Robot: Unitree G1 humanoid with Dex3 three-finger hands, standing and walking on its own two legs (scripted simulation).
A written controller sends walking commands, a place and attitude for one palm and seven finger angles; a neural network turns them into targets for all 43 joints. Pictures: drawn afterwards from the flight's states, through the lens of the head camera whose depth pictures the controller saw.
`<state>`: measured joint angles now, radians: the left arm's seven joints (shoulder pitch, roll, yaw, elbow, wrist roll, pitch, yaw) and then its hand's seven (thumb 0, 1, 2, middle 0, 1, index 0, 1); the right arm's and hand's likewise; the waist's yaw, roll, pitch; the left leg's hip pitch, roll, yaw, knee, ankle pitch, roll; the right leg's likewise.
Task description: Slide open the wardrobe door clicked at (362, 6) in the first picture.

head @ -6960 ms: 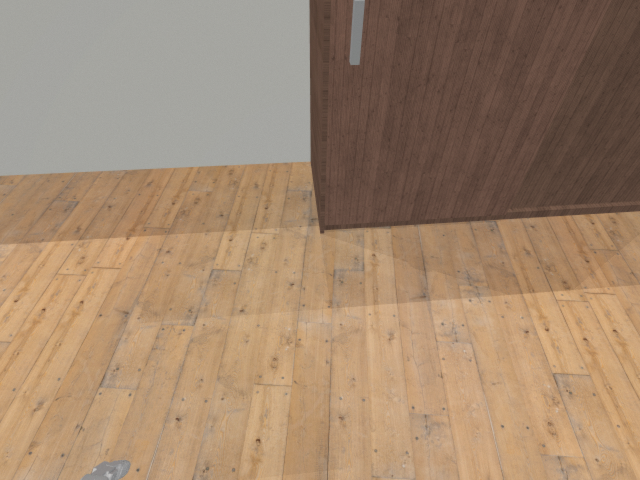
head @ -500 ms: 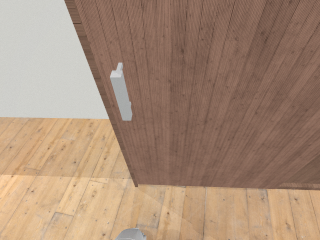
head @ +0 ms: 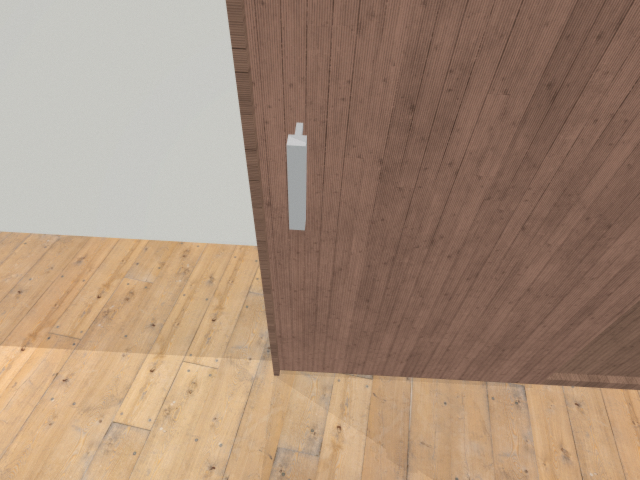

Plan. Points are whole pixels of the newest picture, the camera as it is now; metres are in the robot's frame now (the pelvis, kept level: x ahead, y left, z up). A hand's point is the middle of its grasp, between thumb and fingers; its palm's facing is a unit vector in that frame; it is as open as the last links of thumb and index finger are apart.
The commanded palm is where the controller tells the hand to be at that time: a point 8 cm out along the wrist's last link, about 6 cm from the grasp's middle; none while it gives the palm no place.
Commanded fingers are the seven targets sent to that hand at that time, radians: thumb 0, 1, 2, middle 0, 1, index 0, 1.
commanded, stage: come to a stop and stand still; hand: left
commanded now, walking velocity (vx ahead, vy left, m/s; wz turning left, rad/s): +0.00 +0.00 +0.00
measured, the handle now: (298, 177) +0.53 +0.08 +0.08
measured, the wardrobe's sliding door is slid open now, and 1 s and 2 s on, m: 0.00 0.00 0.00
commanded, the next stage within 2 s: look again from close up in 0.74 s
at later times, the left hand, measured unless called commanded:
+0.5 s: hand out of the picture -0.07 +0.13 -0.18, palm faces +0.05 -0.99 -0.16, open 7.4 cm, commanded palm none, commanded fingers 0.00 0.90 0.90 -0.20 -0.30 -0.20 -0.30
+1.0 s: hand out of the picture -0.01 +0.18 -0.19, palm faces +0.05 -0.98 -0.21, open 7.4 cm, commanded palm none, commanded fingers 0.00 0.90 0.90 -0.20 -0.30 -0.20 -0.30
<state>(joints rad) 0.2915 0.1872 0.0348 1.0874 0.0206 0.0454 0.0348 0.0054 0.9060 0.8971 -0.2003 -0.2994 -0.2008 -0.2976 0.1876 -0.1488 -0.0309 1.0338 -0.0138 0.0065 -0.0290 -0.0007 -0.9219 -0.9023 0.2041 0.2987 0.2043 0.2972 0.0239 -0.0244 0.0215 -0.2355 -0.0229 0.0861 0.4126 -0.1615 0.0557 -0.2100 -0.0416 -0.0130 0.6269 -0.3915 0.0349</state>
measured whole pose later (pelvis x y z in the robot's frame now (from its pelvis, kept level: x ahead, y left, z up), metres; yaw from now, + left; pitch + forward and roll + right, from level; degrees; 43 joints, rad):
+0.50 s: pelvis -0.05 -0.02 +0.00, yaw +0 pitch -2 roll +0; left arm 0.34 0.11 0.01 1.13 0.01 0.01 0.04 0.00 0.90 0.90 -0.20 -0.30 -0.20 -0.30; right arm 0.38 -0.11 -0.02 1.18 -0.02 0.03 -0.02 0.00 -0.91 -0.90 0.20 0.30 0.20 0.30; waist -0.02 0.01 0.02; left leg -0.29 0.01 0.05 0.40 -0.11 0.01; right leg -0.18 0.00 -0.04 0.46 -0.25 -0.01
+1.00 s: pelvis -0.03 +0.00 -0.01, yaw +1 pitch -2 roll -2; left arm 0.34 0.18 0.01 1.00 0.03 0.00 0.05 0.01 0.90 0.90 -0.20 -0.30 -0.20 -0.30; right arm 0.30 -0.18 -0.03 0.99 -0.02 -0.01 -0.02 0.01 -0.91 -0.90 0.20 0.30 0.20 0.30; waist -0.01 0.00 -0.03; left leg -0.35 0.00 0.03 0.59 -0.21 0.05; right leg -0.18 0.00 -0.04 0.55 -0.34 0.01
